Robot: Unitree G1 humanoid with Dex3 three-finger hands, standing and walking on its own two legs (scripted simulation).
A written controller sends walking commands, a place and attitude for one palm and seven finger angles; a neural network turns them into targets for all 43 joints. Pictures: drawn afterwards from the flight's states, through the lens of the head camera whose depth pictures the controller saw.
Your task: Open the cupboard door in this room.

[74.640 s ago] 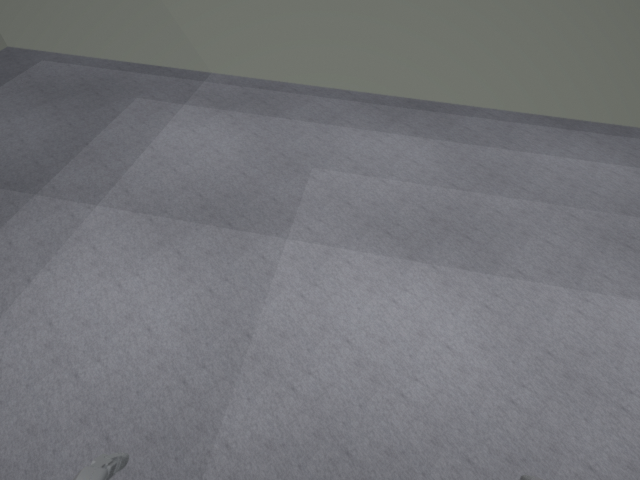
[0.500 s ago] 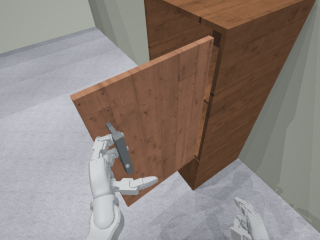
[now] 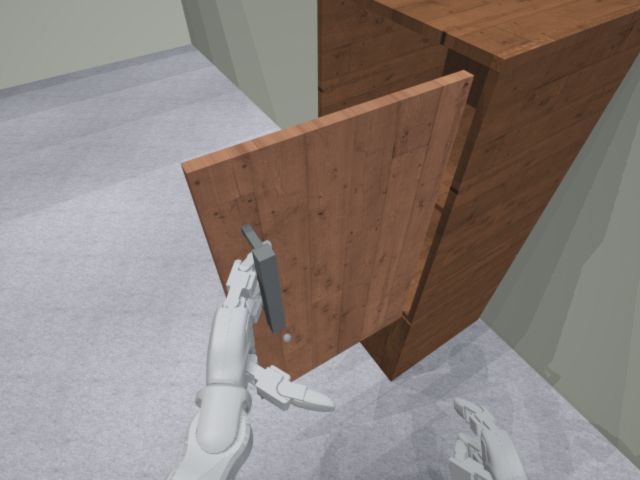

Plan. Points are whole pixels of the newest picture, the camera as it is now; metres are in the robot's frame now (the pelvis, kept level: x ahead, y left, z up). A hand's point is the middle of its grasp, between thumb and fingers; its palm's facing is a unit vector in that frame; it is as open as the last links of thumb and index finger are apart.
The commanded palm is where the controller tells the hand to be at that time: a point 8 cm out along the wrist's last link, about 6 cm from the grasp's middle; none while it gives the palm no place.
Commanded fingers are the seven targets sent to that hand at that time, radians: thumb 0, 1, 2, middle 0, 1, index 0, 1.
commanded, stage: slide the hand sideways off the handle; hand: left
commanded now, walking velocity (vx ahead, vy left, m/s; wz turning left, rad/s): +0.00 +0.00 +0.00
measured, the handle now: (263, 281) +0.33 +0.10 +0.08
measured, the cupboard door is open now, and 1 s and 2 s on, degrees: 88 92 92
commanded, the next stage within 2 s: draw the hand back to the body in 1.08 s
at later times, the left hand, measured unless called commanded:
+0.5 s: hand (263, 379) +0.21 +0.08 +0.08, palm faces -0.07 -1.00 -0.03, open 16.3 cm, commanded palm +0.18 +0.14 +0.08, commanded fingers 0.00 -0.50 0.30 -0.15 -0.30 -0.15 -0.30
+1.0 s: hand (202, 414) +0.17 +0.14 +0.08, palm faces -0.05 -1.00 -0.06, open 16.3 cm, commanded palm +0.14 +0.20 +0.08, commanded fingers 0.00 -0.50 0.30 -0.15 -0.30 -0.15 -0.30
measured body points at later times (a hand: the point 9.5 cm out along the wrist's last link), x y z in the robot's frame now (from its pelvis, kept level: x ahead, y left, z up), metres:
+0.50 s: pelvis +0.01 -0.01 -0.01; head +0.03 -0.02 +0.44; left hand +0.21 +0.14 +0.09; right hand +0.20 -0.22 -0.07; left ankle +0.00 +0.10 -0.70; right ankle +0.03 -0.12 -0.70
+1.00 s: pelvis +0.01 -0.02 -0.02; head +0.03 -0.03 +0.43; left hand +0.17 +0.19 +0.08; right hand +0.19 -0.25 -0.08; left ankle +0.00 +0.10 -0.70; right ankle +0.03 -0.12 -0.70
